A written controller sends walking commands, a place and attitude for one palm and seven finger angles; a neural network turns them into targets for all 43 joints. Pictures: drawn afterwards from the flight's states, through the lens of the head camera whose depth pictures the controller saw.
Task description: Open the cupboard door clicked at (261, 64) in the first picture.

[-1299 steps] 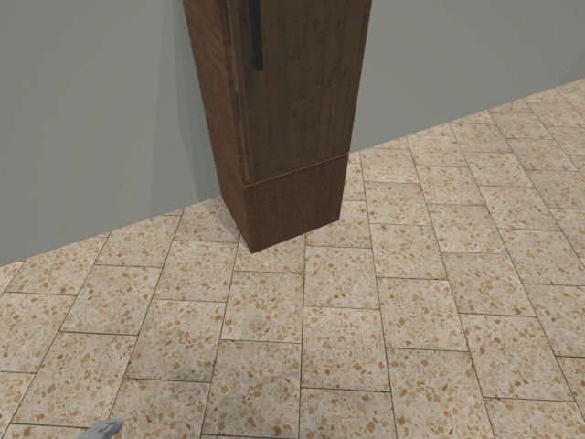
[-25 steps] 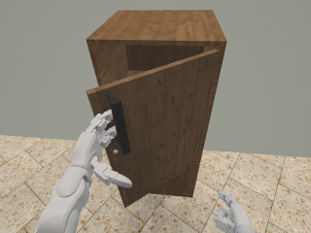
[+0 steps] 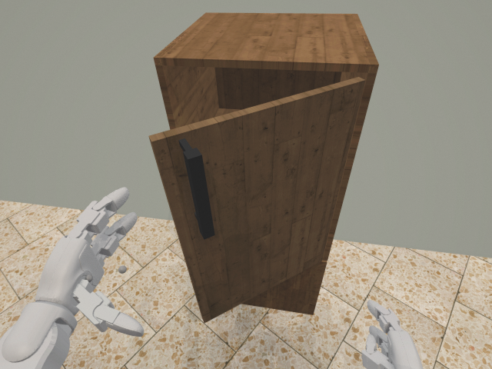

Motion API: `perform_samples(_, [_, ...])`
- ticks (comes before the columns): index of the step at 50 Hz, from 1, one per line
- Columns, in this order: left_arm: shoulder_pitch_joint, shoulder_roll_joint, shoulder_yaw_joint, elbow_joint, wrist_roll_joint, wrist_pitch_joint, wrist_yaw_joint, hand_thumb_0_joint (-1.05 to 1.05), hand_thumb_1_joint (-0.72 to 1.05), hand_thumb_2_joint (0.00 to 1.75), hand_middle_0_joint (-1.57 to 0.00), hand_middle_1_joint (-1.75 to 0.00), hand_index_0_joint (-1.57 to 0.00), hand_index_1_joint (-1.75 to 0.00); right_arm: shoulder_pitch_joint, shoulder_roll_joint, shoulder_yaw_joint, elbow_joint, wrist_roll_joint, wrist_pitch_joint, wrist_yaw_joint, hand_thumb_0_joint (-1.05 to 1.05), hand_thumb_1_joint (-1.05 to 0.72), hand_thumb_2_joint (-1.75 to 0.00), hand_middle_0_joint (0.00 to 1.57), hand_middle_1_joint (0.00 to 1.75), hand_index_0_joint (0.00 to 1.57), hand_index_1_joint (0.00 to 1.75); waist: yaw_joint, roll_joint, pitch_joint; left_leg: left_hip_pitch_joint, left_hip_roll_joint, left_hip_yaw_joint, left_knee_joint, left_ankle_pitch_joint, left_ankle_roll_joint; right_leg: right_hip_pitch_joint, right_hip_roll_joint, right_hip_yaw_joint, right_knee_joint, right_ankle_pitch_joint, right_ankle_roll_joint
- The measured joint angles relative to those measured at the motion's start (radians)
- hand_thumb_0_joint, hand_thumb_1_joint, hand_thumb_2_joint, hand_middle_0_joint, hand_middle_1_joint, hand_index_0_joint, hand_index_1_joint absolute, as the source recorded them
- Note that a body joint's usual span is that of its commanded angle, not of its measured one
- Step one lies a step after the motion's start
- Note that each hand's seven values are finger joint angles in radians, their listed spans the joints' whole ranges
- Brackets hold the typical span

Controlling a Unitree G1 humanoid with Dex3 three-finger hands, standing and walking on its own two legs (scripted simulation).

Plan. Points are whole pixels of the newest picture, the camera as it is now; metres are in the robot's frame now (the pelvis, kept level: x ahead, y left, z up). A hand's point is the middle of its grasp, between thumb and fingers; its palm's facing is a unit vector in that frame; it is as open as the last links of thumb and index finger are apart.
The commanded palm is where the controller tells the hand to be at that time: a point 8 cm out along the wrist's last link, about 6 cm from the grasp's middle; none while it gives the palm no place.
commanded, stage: draw the hand back to the body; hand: left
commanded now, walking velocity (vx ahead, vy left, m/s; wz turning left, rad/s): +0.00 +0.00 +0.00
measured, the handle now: (196, 191) +0.34 +0.12 +0.15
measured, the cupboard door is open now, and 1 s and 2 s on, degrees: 38 38 38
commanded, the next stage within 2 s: step back with the hand held close in 1.62 s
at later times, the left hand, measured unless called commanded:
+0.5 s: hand (101, 268) +0.19 +0.21 +0.15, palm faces -0.03 -0.99 -0.10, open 16.3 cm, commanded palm +0.16 +0.27 +0.16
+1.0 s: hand (72, 250) +0.22 +0.26 +0.16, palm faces +0.38 -0.84 -0.39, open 12.0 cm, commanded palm +0.16 +0.31 +0.17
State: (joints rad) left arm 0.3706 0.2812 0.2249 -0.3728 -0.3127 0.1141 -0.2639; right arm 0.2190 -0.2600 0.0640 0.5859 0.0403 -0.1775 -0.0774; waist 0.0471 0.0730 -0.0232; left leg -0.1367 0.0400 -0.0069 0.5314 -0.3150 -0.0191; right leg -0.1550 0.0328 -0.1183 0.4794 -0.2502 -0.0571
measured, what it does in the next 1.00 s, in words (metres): stands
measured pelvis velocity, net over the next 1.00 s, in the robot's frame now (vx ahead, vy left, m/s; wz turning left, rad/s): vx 0.02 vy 0.03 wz -0.01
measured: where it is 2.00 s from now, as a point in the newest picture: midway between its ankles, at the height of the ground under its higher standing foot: outside the picture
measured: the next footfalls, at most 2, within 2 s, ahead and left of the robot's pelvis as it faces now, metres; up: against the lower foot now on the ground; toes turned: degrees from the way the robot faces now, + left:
none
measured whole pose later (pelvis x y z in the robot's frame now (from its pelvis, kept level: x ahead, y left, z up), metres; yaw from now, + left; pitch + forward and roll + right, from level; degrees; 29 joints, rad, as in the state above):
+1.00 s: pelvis +0.02 +0.03 +0.01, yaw +0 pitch -4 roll -1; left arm 0.48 0.32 0.24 -0.43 -0.04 -0.08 0.13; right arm 0.20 -0.22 0.04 0.65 -0.01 -0.13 -0.07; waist 0.06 0.07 0.03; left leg -0.07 -0.01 0.02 0.42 -0.29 0.02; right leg -0.10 -0.01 -0.09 0.40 -0.23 -0.02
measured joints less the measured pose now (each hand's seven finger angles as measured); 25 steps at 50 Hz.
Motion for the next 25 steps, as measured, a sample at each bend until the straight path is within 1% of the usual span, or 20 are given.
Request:
perform_samples(5, [-0.020, -0.023, -0.037, -0.017, 0.012, -0.015, 0.001, -0.02, -0.50, 0.30, -0.15, -0.30, -0.15, -0.30, 0.006, 0.002, 0.010, 0.009, 0.000, -0.047, 0.001, 0.01, -0.90, -0.90, 0.20, 0.30, 0.20, 0.30, 0.005, -0.007, 0.005, -0.007, -0.014, 0.001, 0.007, 0.002, 0.013, -0.005, -0.014, 0.001, 0.006, 0.003, 0.012])
perform_samples(8, [-0.022, -0.022, -0.055, -0.031, 0.025, -0.012, 0.002, -0.02, -0.50, 0.30, -0.15, -0.30, -0.15, -0.30, 0.002, 0.011, 0.016, 0.012, -0.003, -0.061, 0.004, 0.01, -0.90, -0.90, 0.21, 0.30, 0.20, 0.30, 0.004, -0.013, 0.004, -0.008, -0.022, 0.006, 0.006, 0.004, 0.020, -0.009, -0.022, 0.007, 0.009, 0.004, 0.018])
perform_samples(13, [-0.029, -0.007, -0.046, -0.037, 0.037, 0.021, 0.020, -0.02, -0.50, 0.30, -0.15, -0.30, -0.15, -0.30, -0.007, 0.025, 0.024, 0.007, -0.003, -0.059, 0.005, 0.01, -0.90, -0.90, 0.21, 0.30, 0.20, 0.30, 0.002, -0.018, 0.009, -0.003, -0.032, 0.016, -0.002, 0.009, 0.030, -0.009, -0.032, 0.016, 0.008, 0.010, 0.028])
perform_samples(17, [-0.029, -0.010, -0.038, -0.057, 0.037, 0.037, 0.031, -0.02, -0.50, 0.30, -0.15, -0.30, -0.15, -0.30, -0.006, 0.027, 0.030, 0.005, -0.003, -0.061, 0.008, 0.01, -0.90, -0.90, 0.21, 0.30, 0.20, 0.30, 0.006, -0.018, 0.007, -0.003, -0.041, 0.017, -0.007, 0.012, 0.037, -0.009, -0.040, 0.018, 0.004, 0.012, 0.036])
perform_samples(21, [-0.022, -0.014, -0.039, -0.079, 0.038, 0.044, 0.024, -0.02, -0.50, 0.30, -0.15, -0.30, -0.15, -0.30, -0.007, 0.027, 0.034, 0.006, -0.002, -0.061, 0.010, 0.01, -0.90, -0.90, 0.21, 0.30, 0.20, 0.30, 0.012, -0.019, 0.001, -0.004, -0.047, 0.017, -0.008, 0.011, 0.043, -0.010, -0.046, 0.018, 0.003, 0.012, 0.042])
perform_samples(25, [-0.008, -0.004, -0.033, -0.090, 0.039, 0.058, 0.014, -0.02, -0.49, 0.30, -0.15, -0.30, -0.15, -0.30, -0.011, 0.027, 0.035, 0.006, -0.002, -0.056, 0.012, 0.01, -0.90, -0.90, 0.21, 0.30, 0.20, 0.30, 0.014, -0.022, -0.004, -0.004, -0.050, 0.019, -0.009, 0.010, 0.046, -0.010, -0.049, 0.020, 0.003, 0.011, 0.045])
